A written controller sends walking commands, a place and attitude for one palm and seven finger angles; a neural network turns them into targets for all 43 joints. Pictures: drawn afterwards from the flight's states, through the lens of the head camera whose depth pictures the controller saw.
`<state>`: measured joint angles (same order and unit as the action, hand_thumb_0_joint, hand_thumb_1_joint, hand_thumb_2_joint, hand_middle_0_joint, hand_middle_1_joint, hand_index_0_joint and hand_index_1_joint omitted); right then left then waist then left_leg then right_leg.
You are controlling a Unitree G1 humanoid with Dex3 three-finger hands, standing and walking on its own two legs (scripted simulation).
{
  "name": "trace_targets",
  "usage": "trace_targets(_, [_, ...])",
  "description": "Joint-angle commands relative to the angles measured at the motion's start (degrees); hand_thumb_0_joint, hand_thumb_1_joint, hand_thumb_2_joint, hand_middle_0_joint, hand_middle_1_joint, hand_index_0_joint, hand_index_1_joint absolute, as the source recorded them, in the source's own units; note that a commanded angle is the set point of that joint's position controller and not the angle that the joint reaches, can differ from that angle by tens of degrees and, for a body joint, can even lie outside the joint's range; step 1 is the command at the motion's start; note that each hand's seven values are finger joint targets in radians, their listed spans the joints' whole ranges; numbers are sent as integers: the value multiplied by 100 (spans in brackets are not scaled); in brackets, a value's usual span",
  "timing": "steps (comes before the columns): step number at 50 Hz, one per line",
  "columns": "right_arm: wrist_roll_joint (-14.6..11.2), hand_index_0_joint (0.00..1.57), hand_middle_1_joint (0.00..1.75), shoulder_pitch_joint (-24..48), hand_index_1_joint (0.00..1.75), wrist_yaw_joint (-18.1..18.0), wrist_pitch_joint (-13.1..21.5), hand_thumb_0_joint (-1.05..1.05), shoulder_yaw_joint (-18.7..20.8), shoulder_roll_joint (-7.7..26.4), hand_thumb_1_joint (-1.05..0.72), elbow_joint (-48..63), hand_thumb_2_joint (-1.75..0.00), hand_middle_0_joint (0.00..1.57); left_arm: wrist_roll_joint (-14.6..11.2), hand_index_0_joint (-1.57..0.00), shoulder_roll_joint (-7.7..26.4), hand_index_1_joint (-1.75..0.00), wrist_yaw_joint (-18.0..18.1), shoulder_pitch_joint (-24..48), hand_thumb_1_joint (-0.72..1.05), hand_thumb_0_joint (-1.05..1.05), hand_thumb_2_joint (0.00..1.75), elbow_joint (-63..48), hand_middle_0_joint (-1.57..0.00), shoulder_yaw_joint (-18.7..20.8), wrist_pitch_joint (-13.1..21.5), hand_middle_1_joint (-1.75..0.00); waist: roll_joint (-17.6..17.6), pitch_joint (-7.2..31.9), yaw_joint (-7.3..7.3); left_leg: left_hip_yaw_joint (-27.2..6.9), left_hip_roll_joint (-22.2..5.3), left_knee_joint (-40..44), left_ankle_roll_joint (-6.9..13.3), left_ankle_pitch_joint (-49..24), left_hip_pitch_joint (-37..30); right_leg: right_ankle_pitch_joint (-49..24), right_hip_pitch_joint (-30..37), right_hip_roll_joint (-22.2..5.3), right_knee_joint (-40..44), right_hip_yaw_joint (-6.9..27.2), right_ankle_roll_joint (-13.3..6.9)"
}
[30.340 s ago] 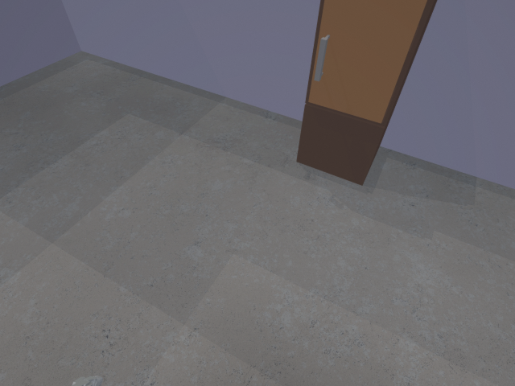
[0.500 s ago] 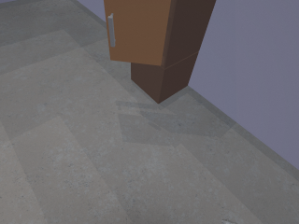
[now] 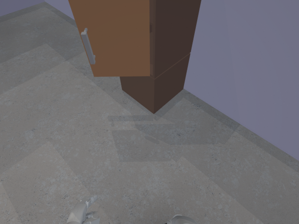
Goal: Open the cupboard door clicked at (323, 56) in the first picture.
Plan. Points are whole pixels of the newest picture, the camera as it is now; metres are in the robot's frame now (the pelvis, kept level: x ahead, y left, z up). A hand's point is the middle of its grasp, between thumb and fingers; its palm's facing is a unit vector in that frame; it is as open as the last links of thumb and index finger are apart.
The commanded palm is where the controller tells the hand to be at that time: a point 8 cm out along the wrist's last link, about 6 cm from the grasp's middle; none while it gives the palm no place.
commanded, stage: take the last steps up to it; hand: left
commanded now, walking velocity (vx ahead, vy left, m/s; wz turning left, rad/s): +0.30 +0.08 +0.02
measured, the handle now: (89, 46) +0.94 +0.32 -0.09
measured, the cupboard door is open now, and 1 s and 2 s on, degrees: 45 45 45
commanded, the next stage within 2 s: come to a stop and stand still in 0.82 s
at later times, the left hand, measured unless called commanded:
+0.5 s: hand out of the picture +0.10 +0.22 -0.17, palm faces +0.11 -0.98 -0.14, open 7.4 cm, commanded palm none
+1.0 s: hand (97, 130) +0.46 +0.21 -0.14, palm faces -0.07 -0.97 -0.23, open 7.4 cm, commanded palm none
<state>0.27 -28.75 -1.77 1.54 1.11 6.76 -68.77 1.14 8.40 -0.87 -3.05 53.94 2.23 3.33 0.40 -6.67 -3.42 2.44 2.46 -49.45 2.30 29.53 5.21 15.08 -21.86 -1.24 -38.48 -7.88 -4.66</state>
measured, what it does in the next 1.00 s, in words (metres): walks ahead: left foot, then right foot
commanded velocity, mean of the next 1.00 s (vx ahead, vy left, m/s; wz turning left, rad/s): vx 0.19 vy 0.05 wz -0.02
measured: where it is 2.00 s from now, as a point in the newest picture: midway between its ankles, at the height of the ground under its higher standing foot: (145, 193)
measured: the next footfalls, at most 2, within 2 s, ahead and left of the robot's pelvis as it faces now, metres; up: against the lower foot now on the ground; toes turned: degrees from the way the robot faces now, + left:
left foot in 0.44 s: +0.28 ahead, +0.17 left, +0.00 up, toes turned +6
right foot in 0.90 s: +0.38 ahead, -0.05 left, +0.00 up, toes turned -10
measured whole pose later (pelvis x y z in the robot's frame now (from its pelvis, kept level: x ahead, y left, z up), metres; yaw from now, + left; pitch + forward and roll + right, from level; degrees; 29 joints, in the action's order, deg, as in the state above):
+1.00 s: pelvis +0.33 +0.04 +0.02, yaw -2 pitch -1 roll +2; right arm 0.7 -21.6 -1.4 -0.4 1.7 9.2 -66.2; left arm 1.1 9.2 0.2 -6.1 57.1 2.2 3.2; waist 1.0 -5.0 -2.9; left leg 4.6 -1.4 -51.2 -0.7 29.9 15.9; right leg 16.4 -15.5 -2.3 -32.5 -7.2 -3.4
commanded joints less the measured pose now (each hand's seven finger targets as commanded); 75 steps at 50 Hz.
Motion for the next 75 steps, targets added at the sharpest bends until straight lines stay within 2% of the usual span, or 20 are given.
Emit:
trace_targets(1, [52, 20, 30, 852, 30, 72, 125, 0, 204, 501, -90, 806, -90, 20, -78, -20, 900, -30, 206, -1497, 90, 0, 90, 252, -20, 222, -12, -30, -81, 195, 664, -624, -716, -2628, -75, -771, 2906, -541, 1436, -2210, 2452, 2808, -811])
trace_targets(5, [132, 20, 30, 295, 30, 167, -65, 0, 172, 171, -90, 588, -90, 20, -28, -20, 459, -30, 168, -1326, 90, 0, 90, 367, -20, 107, 142, -30, -669, 362, 211, -200, -844, -1406, -328, -1488, 2294, -1073, 706, -1409, 2743, 1154, -338])
trace_targets(17, [88, 20, 30, 2379, 30, 362, 80, 0, 205, 480, -90, 1466, -90, 20, 28, -20, 924, -30, 138, -1964, 90, 0, 90, 800, -20, 188, 151, -30, -941, 50, 622, 198, -595, 1256, -358, -1643, 2209, -1662, 1630, -1636, 2467, 1059, -362])
trace_targets(20, [121, 20, 30, 1464, 30, 271, 174, 0, 260, 755, -90, 1185, -90, 20, 4, -20, 919, -30, 140, -1802, 90, 0, 90, 809, -20, 217, 73, -30, -390, 406, 94, 469, -260, 2360, -224, -1860, 179, -1899, 953, -1233, 1163, 623, -71])
trace_targets(21, [167, 20, 30, 671, 30, 200, 219, 0, 359, 1231, -90, 988, -90, 20, -18, -20, 719, -30, 113, -1878, 90, 0, 90, 733, -20, 176, 53, -30, 382, 964, -204, -370, -1033, 2482, 47, -1967, -1044, -1167, 235, -767, -207, 309, 149])
trace_targets(22, [213, 20, 30, -1, 30, 124, 207, 0, 500, 1829, -90, 888, -90, 20, -65, -20, 422, -30, 70, -1945, 90, 0, 90, 563, -20, 105, 62, -30, 1678, 1428, -350, -2228, -2429, 2878, 708, -2489, -1877, 1644, -991, -62, -1942, -114, 404])
trace_targets(23, [172, 20, 30, -44, 30, 91, 122, 0, 465, 1845, -90, 916, -90, 20, -28, -20, 496, -30, 102, -1583, 90, 0, 90, 353, -20, 79, 73, -30, 994, 1258, -338, -2521, -2780, 3103, 1066, -2423, -1322, 1967, -1260, -166, -2910, 406, 287])
trace_targets(29, [105, 20, 30, 1108, 30, 4, 297, 0, 174, 957, -90, 1171, -90, 20, 38, -20, 295, -30, 23, -1684, 90, 0, 90, 577, -20, 133, -142, -30, 512, 599, 394, -792, -1938, 3776, 695, -2720, 380, 378, -973, -626, -2831, 702, 446])
trace_targets(40, [160, 20, 30, 537, 30, 11, 200, 0, 186, 989, -90, 762, -90, 20, 31, -20, 325, -30, -4, -494, 90, 0, 90, 110, -20, 60, -209, -30, 517, 261, 245, -349, -1762, 3473, 717, -3396, 284, 58, -121, -312, -154, 258, 426])
trace_targets(43, [125, 20, 30, 560, 30, 12, 142, 0, 158, 938, -90, 662, -90, 20, 27, -20, 502, -30, 12, -886, 90, 0, 90, 222, -20, 102, -161, -30, 235, 399, 492, -165, -1475, 2682, 390, -3010, 636, -348, 1127, -115, 904, 135, 359])
trace_targets(44, [85, 20, 30, 593, 30, 28, 156, 0, 129, 828, -90, 675, -90, 20, 26, -20, 745, -30, 39, -1367, 90, 0, 90, 378, -20, 170, -110, -30, -133, 634, 713, 98, -1119, 1951, 148, -2575, 1210, -810, 2162, -432, 1169, 563, 219])
trace_targets(46, [35, 20, 30, 715, 30, 68, 131, 0, 123, 724, -90, 864, -90, 20, -42, -20, 1496, -30, 124, -2352, 90, 0, 90, 668, -20, 306, -35, -30, -1720, 1149, 1008, 537, -289, -532, -299, 800, 2690, -2125, 3296, -2493, 2025, 2918, -925])
trace_targets(49, [1, 20, 30, 982, 30, 4, -23, 0, 89, 514, -90, 747, -90, 20, -39, -20, 958, -30, 272, -1230, 90, 0, 90, 386, -20, 150, -73, -30, -559, 670, 520, -279, -733, -778, -383, 49, 2310, -3910, 1953, -2051, 1939, 1736, -843])
trace_targets(52, [-25, 20, 30, 742, 30, 19, -206, 0, 43, 319, -90, 584, -90, 20, -40, -20, 890, -30, 294, -921, 90, 0, 90, 363, -20, 75, -73, -30, -767, 796, 299, -30, -550, 72, -534, -482, 1560, -4966, 1472, -1564, 1758, 857, -507])
trace_targets(61, [37, 20, 30, 1108, 30, 37, -402, 0, 252, 683, -90, 967, -90, 20, -15, -20, 1161, -30, 361, -824, 90, 0, 90, 225, -20, 280, -345, -30, -1042, 618, 244, 72, -375, 1715, -488, -1549, 989, -3556, 1134, -1447, 1168, 910, -330])
trace_targets(62, [50, 20, 30, 1046, 30, 41, -370, 0, 265, 777, -90, 958, -90, 20, -42, -20, 1109, -30, 354, -820, 90, 0, 90, 210, -20, 261, -375, -30, -737, 644, 198, 8, -531, 2206, -400, -2532, 508, -2913, 827, -1261, 921, 830, -135])
trace_targets(64, [114, 20, 30, 977, 30, 13, -295, 0, 320, 1399, -90, 1130, -90, 20, -85, -20, 621, -30, 361, -1173, 90, 0, 90, 96, -20, 140, -468, -30, 1214, 873, 274, -1572, -2191, 2684, 583, -5565, 384, 819, 392, -228, -251, 228, 454])
trace_targets(65, [132, 20, 30, 1005, 30, -32, -287, 0, 327, 1444, -90, 1203, -90, 20, -73, -20, 649, -30, 366, -1100, 90, 0, 90, 19, -20, 116, -489, -30, 920, 805, 182, -1725, -2413, 2955, 974, -5538, 682, 2174, 338, 42, -1303, 481, 433])
trace_targets(68, [152, 20, 30, 1709, 30, -149, -261, 0, 247, 1303, -90, 1443, -90, 20, -51, -20, 776, -30, 310, -1068, 90, 0, 90, 119, -20, 184, -589, -30, 1176, 787, 360, -1424, -2175, 2920, 1027, -4655, 922, 1896, -45, -33, -2417, 1115, 466])
trace_targets(75, [123, 20, 30, 1727, 30, -61, -249, 0, 322, 1465, -90, 1425, -90, 20, -31, -20, 570, -30, 206, -1215, 90, 0, 90, 132, -20, 80, -536, -30, 863, 1103, 247, -1150, -1879, 3083, 754, -2871, 524, 1413, 465, -17, -423, 600, 512])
